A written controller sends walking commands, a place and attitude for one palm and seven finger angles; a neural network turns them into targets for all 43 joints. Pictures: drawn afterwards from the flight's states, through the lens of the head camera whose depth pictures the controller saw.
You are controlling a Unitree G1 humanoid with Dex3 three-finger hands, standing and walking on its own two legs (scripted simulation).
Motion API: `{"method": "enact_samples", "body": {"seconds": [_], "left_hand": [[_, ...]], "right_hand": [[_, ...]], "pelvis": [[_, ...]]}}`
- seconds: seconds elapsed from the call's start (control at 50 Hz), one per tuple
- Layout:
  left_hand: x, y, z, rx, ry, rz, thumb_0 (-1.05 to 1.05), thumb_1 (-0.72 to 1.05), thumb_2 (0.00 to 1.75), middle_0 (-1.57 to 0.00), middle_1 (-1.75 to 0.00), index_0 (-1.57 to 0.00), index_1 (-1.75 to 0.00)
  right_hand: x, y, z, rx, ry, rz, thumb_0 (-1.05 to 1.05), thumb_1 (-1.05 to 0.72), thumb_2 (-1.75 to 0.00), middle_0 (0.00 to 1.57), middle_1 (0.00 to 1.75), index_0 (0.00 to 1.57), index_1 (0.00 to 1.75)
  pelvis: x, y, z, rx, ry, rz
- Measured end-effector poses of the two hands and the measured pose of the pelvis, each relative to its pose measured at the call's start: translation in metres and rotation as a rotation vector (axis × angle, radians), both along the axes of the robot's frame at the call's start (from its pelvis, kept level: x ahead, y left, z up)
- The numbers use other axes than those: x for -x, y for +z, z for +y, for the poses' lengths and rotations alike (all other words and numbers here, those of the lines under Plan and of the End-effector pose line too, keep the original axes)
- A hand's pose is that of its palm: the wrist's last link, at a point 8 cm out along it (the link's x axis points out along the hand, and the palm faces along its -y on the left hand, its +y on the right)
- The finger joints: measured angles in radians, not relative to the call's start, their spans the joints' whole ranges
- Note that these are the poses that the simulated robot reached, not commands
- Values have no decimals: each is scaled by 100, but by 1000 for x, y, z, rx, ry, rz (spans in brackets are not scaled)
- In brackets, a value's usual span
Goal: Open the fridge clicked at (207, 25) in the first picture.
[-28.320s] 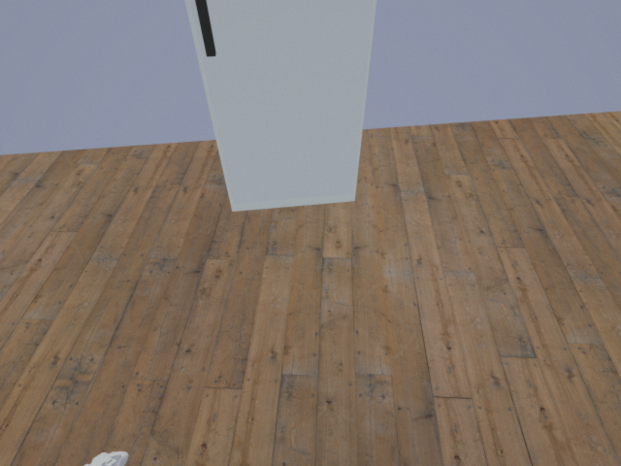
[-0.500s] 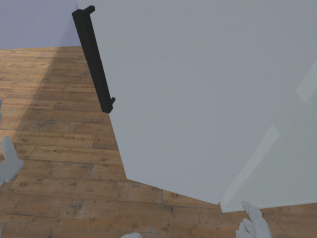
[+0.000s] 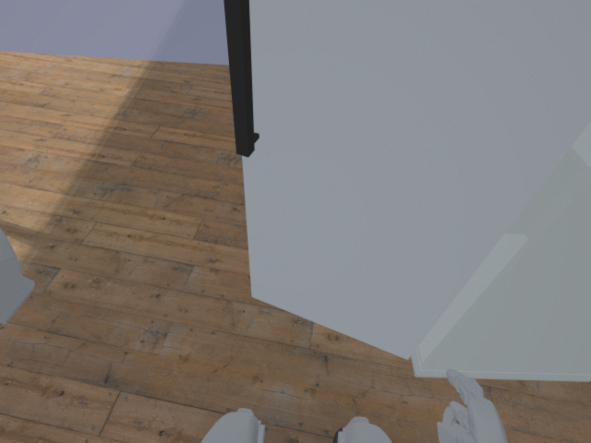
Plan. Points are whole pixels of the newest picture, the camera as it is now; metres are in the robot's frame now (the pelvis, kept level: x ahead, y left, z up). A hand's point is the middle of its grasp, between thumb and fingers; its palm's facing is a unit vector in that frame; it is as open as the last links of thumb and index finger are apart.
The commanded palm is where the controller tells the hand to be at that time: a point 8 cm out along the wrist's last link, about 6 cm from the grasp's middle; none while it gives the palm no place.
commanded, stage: stop stepping back and stand still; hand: left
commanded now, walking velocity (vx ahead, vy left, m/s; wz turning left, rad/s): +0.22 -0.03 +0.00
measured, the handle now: (247, 71) +0.63 +0.16 +0.19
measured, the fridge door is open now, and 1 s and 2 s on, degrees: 68 68 68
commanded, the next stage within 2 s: let the arm hang, fingers relaxed in 0.94 s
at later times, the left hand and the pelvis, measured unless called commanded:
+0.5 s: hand out of the picture +0.06 +0.31 +0.21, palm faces +0.56 -0.77 -0.31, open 7.4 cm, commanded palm +0.00 +0.33 +0.22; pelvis -0.15 +0.03 +0.03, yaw -1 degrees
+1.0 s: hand out of the picture +0.04 +0.26 +0.20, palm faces +0.40 -0.81 -0.42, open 7.4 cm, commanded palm -0.02 +0.30 +0.22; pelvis -0.18 +0.02 +0.03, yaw -5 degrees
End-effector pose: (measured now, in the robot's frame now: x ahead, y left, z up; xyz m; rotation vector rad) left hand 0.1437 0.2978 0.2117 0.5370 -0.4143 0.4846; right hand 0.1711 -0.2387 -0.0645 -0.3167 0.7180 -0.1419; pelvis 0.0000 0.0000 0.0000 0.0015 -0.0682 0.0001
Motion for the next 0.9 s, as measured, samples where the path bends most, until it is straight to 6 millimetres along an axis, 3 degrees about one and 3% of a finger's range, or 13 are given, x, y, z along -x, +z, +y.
{"method": "enact_samples", "body": {"seconds": [0.1, 0.26, 0.34, 0.4, 0.46, 0.52, 0.6, 0.68, 0.8, 0.9], "left_hand": [[25, 4, 13, 14, -6, -38, 2, 89, 90, -21, -30, -21, -30], [116, 23, 6, -24, 31, 4, 2, 89, 90, -21, -30, -21, -30], [140, 32, 20, 47, 64, 1, 2, 89, 90, -21, -30, -21, -30], [142, 26, 38, 100, 102, 3, 1, 89, 90, -21, -30, -21, -30], [133, 14, 48, 126, 91, 10, 1, 89, 90, -21, -30, -21, -30], [124, 5, 39, 121, 26, 73, 2, 90, 90, -20, -30, -20, -30], [128, 8, 7, 82, -99, 144, 2, 90, 90, -20, -30, -21, -30], [142, 19, -16, -43, -152, 142, 2, 89, 90, -21, -30, -21, -30], [153, 32, -6, -30, -85, 91, 2, 89, 90, -21, -30, -22, -31], [149, 19, 2, 42, -52, 110, 1, 89, 90, -21, -30, -21, -30]], "right_hand": [[35, 5, 20, -27, 6, -32, 1, -90, -90, 21, 30, 20, 30], [82, 10, 40, -102, 88, -57, 1, -90, -90, 21, 30, 20, 30], [115, 16, 40, -81, 78, 7, 1, -90, -90, 21, 30, 21, 30], [137, 25, 37, -57, 41, -7, 1, -90, -90, 21, 31, 21, 30], [154, 25, 32, -32, -9, -51, 1, -90, -90, 21, 31, 21, 30], [176, 30, 29, -57, -64, -66, 1, -90, -90, 21, 30, 21, 30], [208, 34, 24, -89, -112, -55, 1, -90, -90, 21, 30, 20, 30], [230, 18, 10, -90, -130, -9, 1, -90, -90, 21, 30, 20, 30], [260, 7, -10, -69, -169, 97, 1, -90, -90, 21, 30, 20, 30], [269, 12, -17, -34, -194, 83, 1, -90, -90, 21, 30, 20, 30]], "pelvis": [[40, 3, 3, 76, 52, -23], [96, 9, -1, -2, 51, 45], [113, 28, 11, -11, 35, 32], [121, 35, 21, -24, 19, 41], [139, 27, 29, -13, 10, 36], [155, 30, 27, -27, -31, 14], [165, 37, 20, -6, -57, 14], [174, 27, 7, -28, -60, 38], [183, 34, 6, -31, -79, 18], [181, 36, 11, -36, -82, 14]]}}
